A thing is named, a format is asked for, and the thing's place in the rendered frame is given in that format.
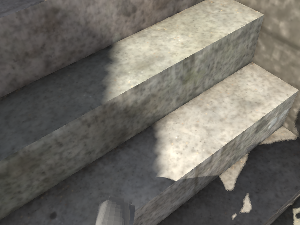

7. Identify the left robot thigh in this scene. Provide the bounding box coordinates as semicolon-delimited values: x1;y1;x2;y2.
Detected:
96;196;135;225

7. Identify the left robot shin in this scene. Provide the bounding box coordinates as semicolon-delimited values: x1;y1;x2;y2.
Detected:
95;199;108;224

